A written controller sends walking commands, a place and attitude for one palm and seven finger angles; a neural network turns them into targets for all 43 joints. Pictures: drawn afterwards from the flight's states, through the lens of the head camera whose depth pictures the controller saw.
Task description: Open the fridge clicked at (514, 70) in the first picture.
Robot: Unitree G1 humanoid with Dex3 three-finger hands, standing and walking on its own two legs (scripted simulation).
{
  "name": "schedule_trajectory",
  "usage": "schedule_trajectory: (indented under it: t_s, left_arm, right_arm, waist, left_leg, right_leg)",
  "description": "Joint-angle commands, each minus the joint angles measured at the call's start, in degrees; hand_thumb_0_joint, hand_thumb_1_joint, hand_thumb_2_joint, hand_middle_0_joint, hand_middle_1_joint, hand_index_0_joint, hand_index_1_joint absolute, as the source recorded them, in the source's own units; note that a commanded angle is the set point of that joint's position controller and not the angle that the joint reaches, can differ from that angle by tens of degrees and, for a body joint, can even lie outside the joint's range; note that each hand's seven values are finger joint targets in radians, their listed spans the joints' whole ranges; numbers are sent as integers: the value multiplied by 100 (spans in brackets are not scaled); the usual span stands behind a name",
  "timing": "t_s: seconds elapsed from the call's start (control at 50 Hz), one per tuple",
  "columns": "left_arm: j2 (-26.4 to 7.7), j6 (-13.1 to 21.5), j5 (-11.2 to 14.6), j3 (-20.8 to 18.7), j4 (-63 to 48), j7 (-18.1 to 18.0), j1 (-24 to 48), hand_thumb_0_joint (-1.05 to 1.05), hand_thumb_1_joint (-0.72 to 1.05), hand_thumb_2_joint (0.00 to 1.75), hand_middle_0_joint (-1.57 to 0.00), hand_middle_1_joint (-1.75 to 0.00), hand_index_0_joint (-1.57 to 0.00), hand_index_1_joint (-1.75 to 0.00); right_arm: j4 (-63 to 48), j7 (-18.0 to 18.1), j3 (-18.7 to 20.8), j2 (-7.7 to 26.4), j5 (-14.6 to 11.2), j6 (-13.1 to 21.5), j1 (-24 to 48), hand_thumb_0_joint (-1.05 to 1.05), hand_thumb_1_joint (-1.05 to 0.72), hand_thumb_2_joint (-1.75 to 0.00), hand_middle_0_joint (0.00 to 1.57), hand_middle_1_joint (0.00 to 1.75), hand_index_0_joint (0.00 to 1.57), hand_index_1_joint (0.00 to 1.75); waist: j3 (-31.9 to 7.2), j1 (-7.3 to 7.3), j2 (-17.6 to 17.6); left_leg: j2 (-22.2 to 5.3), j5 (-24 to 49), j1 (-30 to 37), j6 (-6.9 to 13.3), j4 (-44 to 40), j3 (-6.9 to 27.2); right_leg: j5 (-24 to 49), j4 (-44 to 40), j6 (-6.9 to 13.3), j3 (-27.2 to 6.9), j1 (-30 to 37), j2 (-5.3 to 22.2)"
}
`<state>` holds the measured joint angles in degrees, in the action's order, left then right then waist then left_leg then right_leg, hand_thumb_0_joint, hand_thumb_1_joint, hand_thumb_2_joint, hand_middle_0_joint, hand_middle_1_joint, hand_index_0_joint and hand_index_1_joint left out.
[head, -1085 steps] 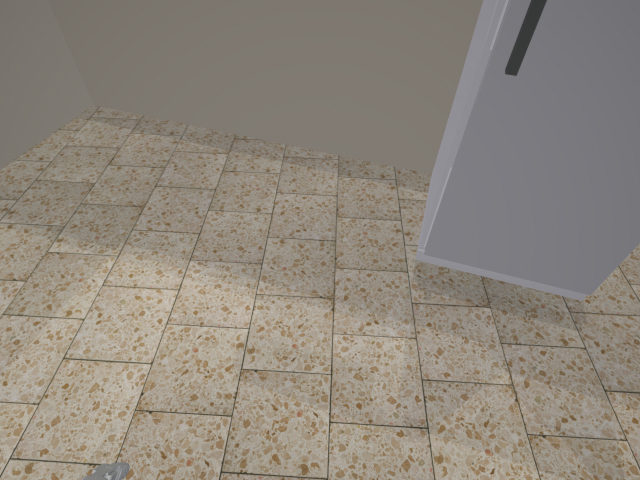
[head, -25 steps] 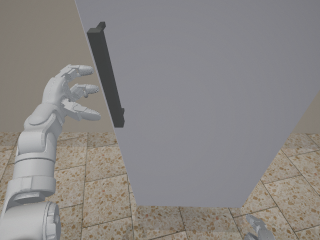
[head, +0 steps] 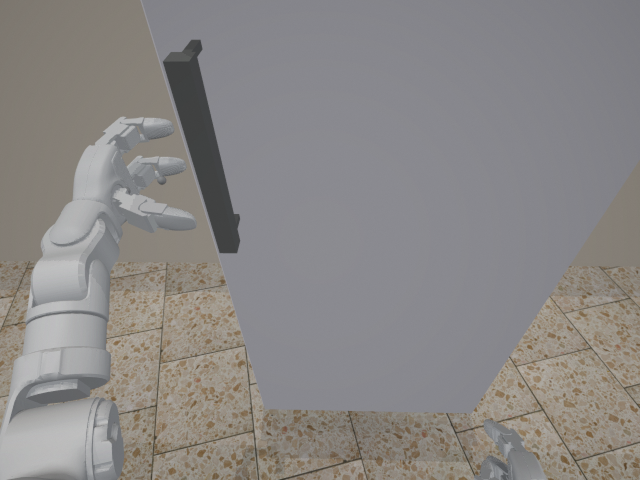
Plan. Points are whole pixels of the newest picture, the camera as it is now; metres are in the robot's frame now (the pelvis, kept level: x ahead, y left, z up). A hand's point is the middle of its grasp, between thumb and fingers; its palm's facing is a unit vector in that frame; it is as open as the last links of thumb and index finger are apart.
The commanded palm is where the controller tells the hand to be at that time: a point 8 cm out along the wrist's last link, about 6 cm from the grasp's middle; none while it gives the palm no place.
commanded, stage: move the hooked fingers beside the handle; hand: left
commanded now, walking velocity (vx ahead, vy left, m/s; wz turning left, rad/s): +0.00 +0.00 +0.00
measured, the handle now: (214, 159) +0.44 +0.16 +0.21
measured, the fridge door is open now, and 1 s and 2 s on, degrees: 0 0 0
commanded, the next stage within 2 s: feel for the door with the fingertips in 0.38 s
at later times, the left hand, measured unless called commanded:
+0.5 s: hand (153, 165) +0.39 +0.21 +0.23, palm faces +0.05 -1.00 -0.03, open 14.0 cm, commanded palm +0.36 +0.26 +0.21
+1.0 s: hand (180, 185) +0.38 +0.18 +0.21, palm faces +0.05 -1.00 +0.00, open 14.0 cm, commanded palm +0.36 +0.24 +0.21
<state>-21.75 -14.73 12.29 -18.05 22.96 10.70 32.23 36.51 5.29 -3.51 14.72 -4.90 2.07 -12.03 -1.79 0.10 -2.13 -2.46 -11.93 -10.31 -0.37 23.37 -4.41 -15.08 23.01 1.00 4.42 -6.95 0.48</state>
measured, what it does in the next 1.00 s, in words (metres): stands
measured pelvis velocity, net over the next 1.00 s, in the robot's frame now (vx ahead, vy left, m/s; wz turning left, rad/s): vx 0.00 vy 0.00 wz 0.01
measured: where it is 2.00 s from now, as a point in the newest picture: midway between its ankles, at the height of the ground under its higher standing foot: outside the picture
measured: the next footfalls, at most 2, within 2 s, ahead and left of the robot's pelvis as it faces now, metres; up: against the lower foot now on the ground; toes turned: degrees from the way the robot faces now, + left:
none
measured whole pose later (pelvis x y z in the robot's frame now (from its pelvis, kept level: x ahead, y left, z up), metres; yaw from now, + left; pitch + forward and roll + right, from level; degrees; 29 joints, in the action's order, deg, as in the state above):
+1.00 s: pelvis +0.00 +0.00 +0.00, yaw +0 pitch -2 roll +0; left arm -18.2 -21.4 12.5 -13.5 19.1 7.5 32.6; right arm 36.5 4.9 -3.7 14.3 -4.8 0.2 -10.3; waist -2.2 -0.9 -2.8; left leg -2.1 -11.7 -9.8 0.0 23.2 -4.2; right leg -14.7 22.4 0.6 4.5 -6.1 0.8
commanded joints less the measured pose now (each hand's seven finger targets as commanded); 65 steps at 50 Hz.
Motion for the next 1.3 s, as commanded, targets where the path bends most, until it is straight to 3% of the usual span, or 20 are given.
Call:
schedule_trajectory:
  t_s: [0.0,0.1,0.18,0.28,0.34,0.42,0.5,0.54,0.62,0.68,0.7,0.78,0.86,0.9,1.0,1.04,1.08,1.14,1.18,1.28]
  left_arm:
    - [-1589,492,20,-313,-1240,6,2751,0,-50,30,-30,-120,-30,-120]
    - [-1229,87,179,-31,-655,325,2259,0,-50,30,-30,-120,-30,-120]
    - [-1604,136,222,-309,-764,295,2450,0,-50,30,-30,-120,-30,-120]
    - [-2211,640,96,-719,-1457,64,3238,0,-50,30,-30,-120,-30,-120]
    - [-1745,757,50,-370,-1591,70,3330,0,-50,30,-30,-120,-30,-120]
    - [-1242,386,151,-79,-1043,263,2443,0,-50,30,-30,-120,-30,-120]
    - [-1140,-102,237,-2,-484,360,2056,0,-50,30,-30,-120,-30,-120]
    - [-1136,-121,236,-5,-907,267,2337,0,-50,30,-30,-120,-30,-120]
    - [-1269,367,182,-172,-2242,-79,2986,0,-50,30,-30,-120,-30,-120]
    - [-1292,549,151,-243,-2326,-238,2915,0,-50,30,-30,-120,-30,-120]
    - [-1128,524,133,-117,-2319,-258,2931,0,-50,30,-30,-120,-30,-120]
    - [-865,15,45,-9,-1614,-312,2118,0,-50,30,-30,-120,-30,-120]
    - [-624,-418,76,259,-1530,-259,2368,0,-50,30,-30,-120,-30,-120]
    - [-879,-378,104,70,-1573,-295,2455,0,-50,30,-30,-120,-30,-120]
    - [-1045,113,101,-35,-1900,-416,3128,0,-50,30,-30,-120,-30,-120]
    - [-878,202,55,196,-1606,-399,3452,0,-50,30,-30,-120,-30,-120]
    - [-975,183,-6,157,-1140,-399,3310,0,-50,30,-30,-120,-30,-120]
    - [-684,128,-58,451,-805,-366,3639,0,-50,30,-30,-120,-30,-120]
    - [-1033,135,-35,120,-612,-335,3279,0,-50,30,-30,-120,-30,-120]
    - [-1056,346,75,27,-633,-242,3242,0,-50,30,-30,-120,-30,-120]
  right_arm:
    - [-838,66,270,707,-42,281,602,0,-90,-90,20,30,20,30]
    - [-862,91,310,793,-99,264,544,0,-90,-90,20,30,20,30]
    - [-846,95,341,828,-85,250,492,0,-90,-90,20,30,20,30]
    - [-849,96,329,788,-21,329,458,0,-90,-90,20,30,20,30]
    - [-842,82,294,717,-15,386,475,0,-90,-90,20,30,20,30]
    - [-858,53,311,752,-67,360,509,0,-90,-90,20,30,20,30]
    - [-851,54,336,847,-119,245,519,0,-90,-90,20,30,20,30]
    - [-932,43,324,803,-105,257,608,0,-90,-90,20,30,20,30]
    - [-1006,7,312,684,-16,330,685,0,-90,-90,20,30,20,30]
    - [-892,0,314,670,27,344,660,0,-90,-90,20,30,20,30]
    - [-876,2,287,654,24,337,701,0,-90,-90,20,30,20,30]
    - [-814,-28,294,668,-3,228,729,0,-90,-90,20,30,20,30]
    - [-860,-3,261,665,-30,104,824,0,-90,-90,20,30,20,30]
    - [-892,25,261,688,-28,79,848,0,-90,-90,20,30,20,30]
    - [-857,65,261,643,30,145,819,0,-90,-90,20,30,20,30]
    - [-737,93,252,634,22,153,755,0,-90,-90,20,30,20,30]
    - [-653,101,274,684,20,151,659,0,-90,-90,20,30,20,30]
    - [-605,105,268,677,17,167,565,0,-90,-90,20,30,20,30]
    - [-625,93,315,741,29,144,514,0,-90,-90,20,30,20,30]
    - [-684,71,357,754,18,179,470,0,-90,-90,20,30,20,30]
  waist:
    - [-1436,-28,-241]
    - [-1216,-10,101]
    - [-1247,-29,463]
    - [-1784,-24,91]
    - [-1858,25,-524]
    - [-1548,-41,-242]
    - [-958,-38,405]
    - [-1121,-62,378]
    - [-1861,-88,68]
    - [-1920,-86,92]
    - [-1814,-68,-136]
    - [-1409,-169,-91]
    - [-1187,-65,215]
    - [-1208,-85,410]
    - [-1558,-44,242]
    - [-1391,91,129]
    - [-1260,81,45]
    - [-1297,145,-220]
    - [-1516,12,71]
    - [-1613,0,501]
  left_leg:
    - [215,1494,994,314,-40,284]
    - [206,1209,869,323,-56,325]
    - [203,1139,813,337,-31,333]
    - [216,1415,1031,358,4,333]
    - [228,1663,1275,312,28,349]
    - [206,1649,1117,297,7,337]
    - [179,1130,701,308,-80,329]
    - [199,1171,777,319,-57,353]
    - [202,1754,1262,322,25,394]
    - [178,1786,1342,303,35,369]
    - [188,1792,1312,289,6,370]
    - [185,1600,1053,250,-63,323]
    - [203,1351,909,280,-99,312]
    - [194,1270,879,297,-137,345]
    - [221,1358,1108,320,-95,366]
    - [216,1158,1098,308,-95,350]
    - [198,996,1055,296,-120,357]
    - [219,1002,1036,276,-121,416]
    - [215,1200,1027,287,-115,407]
    - [211,1335,963,326,-111,354]
  right_leg:
    - [2072,-269,4,-252,-10,-73]
    - [1846,-318,-6,-203,-231,-83]
    - [1753,-344,-35,-210,-254,-90]
    - [1956,-286,-30,-285,36,-77]
    - [2101,-239,29,-258,-9,-97]
    - [2162,-225,33,-189,-92,-107]
    - [1745,-322,-27,-142,-370,-98]
    - [1719,-296,-21,-164,-359,-97]
    - [2114,-200,22,-213,-17,-115]
    - [2122,-219,9,-205,29,-135]
    - [2124,-204,32,-205,7,-128]
    - [1992,-275,36,-164,-43,-122]
    - [1856,-337,-4,-162,-177,-119]
    - [1732,-377,-14,-173,-129,-109]
    - [1763,-373,-4,-238,-38,-106]
    - [1561,-425,-14,-251,-218,-110]
    - [1338,-488,-10,-245,-313,-107]
    - [1321,-467,28,-222,-388,-101]
    - [1570,-434,25,-210,-150,-103]
    - [1870,-377,-17,-199,20,-105]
